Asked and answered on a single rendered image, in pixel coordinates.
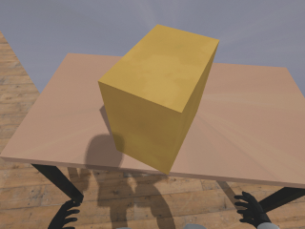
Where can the table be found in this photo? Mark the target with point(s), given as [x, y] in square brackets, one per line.
[249, 128]

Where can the robot left hand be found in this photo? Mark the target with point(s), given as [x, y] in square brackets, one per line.
[60, 220]

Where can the robot right hand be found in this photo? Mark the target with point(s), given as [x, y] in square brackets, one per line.
[257, 213]

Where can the carton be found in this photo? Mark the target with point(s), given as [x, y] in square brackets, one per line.
[152, 94]

